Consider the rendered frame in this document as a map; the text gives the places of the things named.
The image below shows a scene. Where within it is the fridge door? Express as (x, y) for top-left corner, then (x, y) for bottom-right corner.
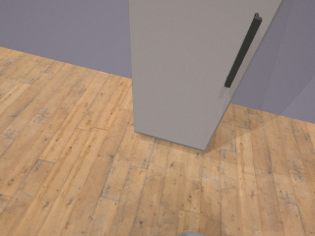
(128, 0), (282, 150)

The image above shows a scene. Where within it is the handle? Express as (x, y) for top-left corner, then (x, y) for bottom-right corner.
(224, 13), (263, 88)

